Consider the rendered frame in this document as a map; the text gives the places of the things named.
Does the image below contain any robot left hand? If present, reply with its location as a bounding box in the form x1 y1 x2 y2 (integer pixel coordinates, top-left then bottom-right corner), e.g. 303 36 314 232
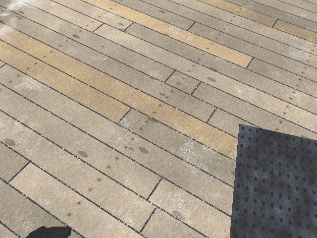
26 226 71 238

